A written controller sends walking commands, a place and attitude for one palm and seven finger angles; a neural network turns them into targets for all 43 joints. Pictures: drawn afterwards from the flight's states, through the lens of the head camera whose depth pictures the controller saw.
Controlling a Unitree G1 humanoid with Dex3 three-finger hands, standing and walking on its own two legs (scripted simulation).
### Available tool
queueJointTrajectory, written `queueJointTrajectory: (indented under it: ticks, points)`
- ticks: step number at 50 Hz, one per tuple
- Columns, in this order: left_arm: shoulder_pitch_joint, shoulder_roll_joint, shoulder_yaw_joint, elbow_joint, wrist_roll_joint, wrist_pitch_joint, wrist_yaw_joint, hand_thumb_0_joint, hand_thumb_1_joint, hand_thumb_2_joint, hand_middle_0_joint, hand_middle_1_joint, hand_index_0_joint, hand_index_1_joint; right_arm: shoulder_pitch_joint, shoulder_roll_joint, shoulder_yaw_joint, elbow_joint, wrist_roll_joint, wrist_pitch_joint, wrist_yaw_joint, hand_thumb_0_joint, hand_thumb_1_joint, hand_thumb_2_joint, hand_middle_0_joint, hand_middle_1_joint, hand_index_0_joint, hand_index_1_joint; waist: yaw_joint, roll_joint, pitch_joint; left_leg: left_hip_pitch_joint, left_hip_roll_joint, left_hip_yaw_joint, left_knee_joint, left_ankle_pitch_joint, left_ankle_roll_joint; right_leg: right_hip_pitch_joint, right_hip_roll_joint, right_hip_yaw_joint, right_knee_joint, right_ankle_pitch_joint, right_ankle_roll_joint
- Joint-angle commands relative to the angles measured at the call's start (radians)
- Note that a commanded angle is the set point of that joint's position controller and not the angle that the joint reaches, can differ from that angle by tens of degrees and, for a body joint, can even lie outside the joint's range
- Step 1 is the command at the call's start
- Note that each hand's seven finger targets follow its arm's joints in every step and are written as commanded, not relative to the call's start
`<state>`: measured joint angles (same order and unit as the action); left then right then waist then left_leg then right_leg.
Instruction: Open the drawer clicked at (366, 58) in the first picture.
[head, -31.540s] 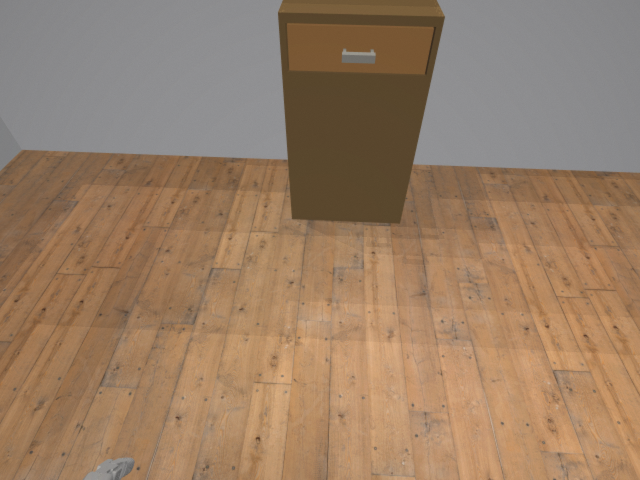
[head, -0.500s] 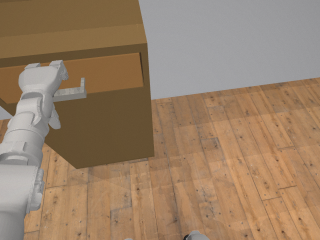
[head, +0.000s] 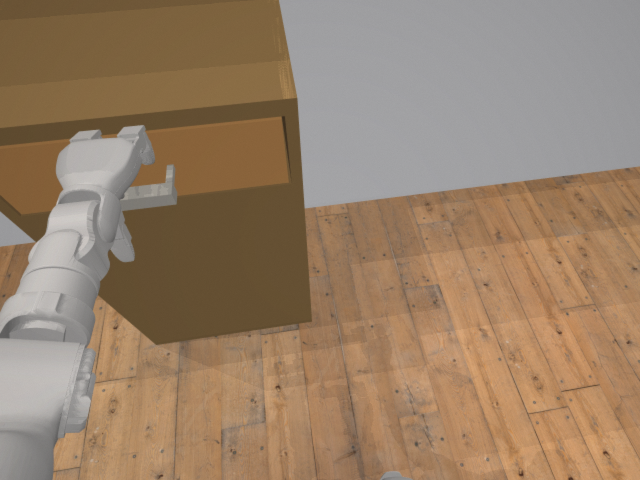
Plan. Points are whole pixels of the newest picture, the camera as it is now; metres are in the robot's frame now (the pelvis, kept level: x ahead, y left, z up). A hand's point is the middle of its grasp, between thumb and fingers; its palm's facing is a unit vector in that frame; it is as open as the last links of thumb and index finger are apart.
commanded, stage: re-aim the fingers above the handle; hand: left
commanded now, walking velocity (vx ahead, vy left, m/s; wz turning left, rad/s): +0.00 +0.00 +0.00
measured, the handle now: (140, 186) +0.53 +0.26 +0.01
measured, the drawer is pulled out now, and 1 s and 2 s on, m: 0.00 0.00 0.00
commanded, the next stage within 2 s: lower the fingers behind the handle in 0.32 s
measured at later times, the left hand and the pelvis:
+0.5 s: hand (135, 189) +0.47 +0.23 +0.07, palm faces -0.02 -0.01 -1.00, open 13.8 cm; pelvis -0.01 +0.00 +0.00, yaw +1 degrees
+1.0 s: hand (134, 202) +0.48 +0.25 +0.04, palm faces -0.01 -0.01 -1.00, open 13.8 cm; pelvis -0.01 +0.00 -0.01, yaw +0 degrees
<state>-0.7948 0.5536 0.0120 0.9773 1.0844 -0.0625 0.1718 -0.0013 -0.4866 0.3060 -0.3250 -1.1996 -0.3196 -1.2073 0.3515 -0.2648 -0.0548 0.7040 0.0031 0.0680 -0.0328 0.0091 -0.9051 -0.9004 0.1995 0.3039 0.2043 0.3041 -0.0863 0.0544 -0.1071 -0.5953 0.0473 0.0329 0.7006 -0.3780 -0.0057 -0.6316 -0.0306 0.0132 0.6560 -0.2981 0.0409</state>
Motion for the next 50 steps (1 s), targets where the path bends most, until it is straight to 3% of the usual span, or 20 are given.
queueJointTrajectory:
  ticks: [1,3,6,8,9,10,13,18,21,22,25,28,29,32,34,38,40,43,47,50]
  points:
    - [-0.45,0.336,0.116,-0.26,-0.001,-0.047,0.074,0.0,-0.5,0.3,-0.3,-1.2,-0.3,-1.2,0.096,-0.157,-0.057,-0.055,-0.005,-0.028,-0.017,0.0,-0.9,-0.9,0.2,0.3,0.2,0.3,0.004,0.018,-0.412,0.204,-0.061,0.007,-0.034,0.474,0.04,0.242,0.077,-0.051,-0.02,0.388,-0.054]
    - [-0.465,0.354,0.135,-0.263,0.002,-0.044,0.098,0.0,-0.5,0.3,-0.3,-1.2,-0.3,-1.2,0.094,-0.158,-0.058,-0.048,-0.008,-0.028,-0.013,0.0,-0.9,-0.9,0.2,0.3,0.2,0.3,0.006,0.015,-0.427,0.201,-0.063,0.008,-0.031,0.479,0.038,0.252,0.076,-0.05,-0.016,0.393,-0.055]
    - [-0.447,0.311,0.104,-0.234,0.008,-0.012,0.125,0.0,-0.5,0.3,-0.3,-1.2,-0.3,-1.2,0.087,-0.153,-0.055,-0.041,-0.006,-0.032,-0.002,0.0,-0.9,-0.9,0.2,0.3,0.2,0.3,0.009,0.057,-0.418,0.207,-0.063,0.01,-0.033,0.495,0.031,0.231,0.076,-0.059,-0.011,0.39,-0.057]
    - [-0.456,0.284,0.08,-0.214,0.007,0.015,0.124,0.0,-0.5,0.3,-0.3,-1.2,-0.3,-1.2,0.093,-0.156,-0.058,-0.038,-0.005,-0.031,0.003,0.0,-0.9,-0.9,0.2,0.3,0.2,0.3,0.0,0.04,-0.432,0.218,-0.06,0.009,-0.037,0.499,0.029,0.235,0.079,-0.06,-0.017,0.387,-0.057]
    - [-0.437,0.235,0.037,-0.172,0.004,0.034,0.116,0.0,-0.5,0.3,-0.3,-1.2,-0.3,-1.2,0.09,-0.153,-0.058,-0.039,-0.003,-0.033,0.003,0.0,-0.9,-0.9,0.2,0.3,0.2,0.3,-0.013,0.011,-0.4,0.211,-0.058,0.012,-0.041,0.47,0.032,0.223,0.078,-0.064,-0.027,0.371,-0.054]
    - [-0.452,0.268,0.058,-0.177,-0.003,0.042,0.107,0.0,-0.5,0.3,-0.3,-1.2,-0.3,-1.2,0.091,-0.163,-0.059,-0.034,0.001,-0.031,0.002,0.0,-0.9,-0.9,0.2,0.3,0.2,0.3,-0.012,0.006,-0.405,0.212,-0.057,0.013,-0.046,0.445,0.032,0.225,0.078,-0.059,-0.033,0.364,-0.053]
    - [-0.495,0.176,-0.037,-0.147,-0.009,0.06,0.062,0.0,-0.5,0.3,-0.3,-1.2,-0.3,-1.2,0.086,-0.162,-0.057,-0.04,0.005,-0.031,-0.006,0.0,-0.9,-0.9,0.2,0.3,0.2,0.3,-0.044,-0.035,-0.351,0.211,-0.058,0.013,-0.063,0.383,0.038,0.2,0.075,-0.059,-0.062,0.314,-0.052]
    - [-0.593,0.197,-0.037,-0.195,-0.012,-0.003,0.026,0.0,-0.5,0.3,-0.3,-1.2,-0.3,-1.2,0.089,-0.162,-0.054,-0.04,-0.001,-0.044,-0.029,0.0,-0.9,-0.9,0.2,0.3,0.2,0.3,-0.055,-0.022,-0.332,0.215,-0.062,-0.001,-0.068,0.307,0.043,0.163,0.071,-0.051,-0.071,0.233,-0.055]
    - [-0.572,0.303,0.062,-0.199,0.008,-0.041,0.057,0.0,-0.5,0.3,-0.3,-1.2,-0.3,-1.2,0.094,-0.157,-0.049,-0.045,-0.008,-0.048,-0.034,0.0,-0.9,-0.9,0.2,0.3,0.2,0.3,-0.02,0.023,-0.383,0.196,-0.068,-0.002,-0.052,0.343,0.038,0.185,0.07,-0.047,-0.037,0.264,-0.059]
    - [-0.562,0.297,0.068,-0.2,0.013,-0.047,0.073,0.0,-0.5,0.3,-0.3,-1.2,-0.3,-1.2,0.096,-0.152,-0.047,-0.047,-0.011,-0.049,-0.03,0.0,-0.9,-0.9,0.2,0.3,0.2,0.3,-0.013,0.031,-0.404,0.196,-0.07,-0.001,-0.043,0.373,0.038,0.193,0.072,-0.048,-0.026,0.289,-0.06]
    - [-0.476,0.354,0.132,-0.136,0.02,-0.021,0.121,0.0,-0.5,0.3,-0.3,-1.2,-0.3,-1.2,0.093,-0.156,-0.039,-0.042,-0.015,-0.043,-0.011,0.0,-0.9,-0.9,0.2,0.3,0.2,0.3,0.02,0.017,-0.401,0.124,-0.068,0.006,-0.03,0.391,0.03,0.21,0.071,-0.052,0.006,0.318,-0.059]
    - [-0.433,0.343,0.13,-0.106,0.031,0.03,0.151,0.0,-0.5,0.3,-0.3,-1.2,-0.3,-1.2,0.094,-0.162,-0.043,-0.047,-0.017,-0.037,0.006,0.0,-0.9,-0.9,0.2,0.3,0.2,0.3,0.029,0.01,-0.438,0.106,-0.066,0.018,-0.023,0.429,0.026,0.238,0.072,-0.053,0.017,0.362,-0.058]
    - [-0.418,0.301,0.092,-0.071,0.036,0.052,0.154,0.0,-0.5,0.3,-0.3,-1.2,-0.3,-1.2,0.097,-0.159,-0.044,-0.047,-0.014,-0.038,0.008,0.0,-0.9,-0.9,0.2,0.3,0.2,0.3,0.017,-0.004,-0.424,0.103,-0.062,0.022,-0.024,0.416,0.027,0.22,0.072,-0.055,0.015,0.351,-0.055]
    - [-0.463,0.273,0.057,-0.087,0.03,0.076,0.139,0.0,-0.5,0.3,-0.3,-1.2,-0.3,-1.2,0.111,-0.168,-0.055,-0.043,-0.007,-0.04,0.008,0.0,-0.9,-0.9,0.2,0.3,0.2,0.3,-0.009,-0.016,-0.444,0.125,-0.056,0.026,-0.026,0.392,0.032,0.219,0.075,-0.047,-0.002,0.351,-0.051]
    - [-0.485,0.226,0.014,-0.107,0.017,0.063,0.114,0.0,-0.5,0.3,-0.3,-1.2,-0.3,-1.2,0.117,-0.166,-0.061,-0.039,-0.006,-0.043,-0.001,0.0,-0.9,-0.9,0.2,0.3,0.2,0.3,-0.033,-0.025,-0.441,0.151,-0.055,0.022,-0.023,0.391,0.038,0.203,0.076,-0.046,-0.016,0.343,-0.048]
    - [-0.573,0.231,0.004,-0.182,0.001,-0.011,0.08,0.0,-0.5,0.3,-0.3,-1.2,-0.3,-1.2,0.134,-0.168,-0.066,-0.018,-0.011,-0.05,-0.024,0.0,-0.9,-0.9,0.2,0.3,0.2,0.3,-0.063,-0.017,-0.429,0.182,-0.054,0.003,-0.017,0.361,0.042,0.154,0.078,-0.043,-0.026,0.301,-0.051]
    - [-0.535,0.28,0.055,-0.174,0.007,-0.045,0.087,0.0,-0.5,0.3,-0.3,-1.2,-0.3,-1.2,0.139,-0.168,-0.065,-0.007,-0.015,-0.053,-0.029,0.0,-0.9,-0.9,0.2,0.3,0.2,0.3,-0.045,0.024,-0.416,0.178,-0.056,-0.001,-0.005,0.369,0.04,0.127,0.078,-0.044,-0.008,0.291,-0.055]
    - [-0.528,0.28,0.072,-0.175,0.018,-0.07,0.122,0.0,-0.5,0.3,-0.3,-1.2,-0.3,-1.2,0.144,-0.164,-0.062,0.003,-0.023,-0.053,-0.019,0.0,-0.9,-0.9,0.2,0.3,0.2,0.3,-0.034,0.06,-0.42,0.169,-0.055,-0.01,0.014,0.418,0.031,0.098,0.08,-0.055,0.019,0.294,-0.063]
    - [-0.449,0.326,0.116,-0.07,0.032,-0.014,0.18,0.0,-0.5,0.3,-0.3,-1.2,-0.3,-1.2,0.129,-0.17,-0.049,0.0,-0.026,-0.042,0.004,0.0,-0.9,-0.9,0.2,0.3,0.2,0.3,-0.005,0.048,-0.404,0.066,-0.06,-0.001,0.024,0.378,0.025,0.099,0.075,-0.056,0.053,0.28,-0.062]
    - [-0.49,0.277,0.066,-0.046,0.043,0.037,0.198,0.0,-0.5,0.3,-0.3,-1.2,-0.3,-1.2,0.135,-0.173,-0.053,-0.005,-0.025,-0.042,0.016,0.0,-0.9,-0.9,0.2,0.3,0.2,0.3,-0.026,0.06,-0.422,0.075,-0.054,0.002,0.034,0.386,0.023,0.071,0.078,-0.061,0.058,0.28,-0.062]
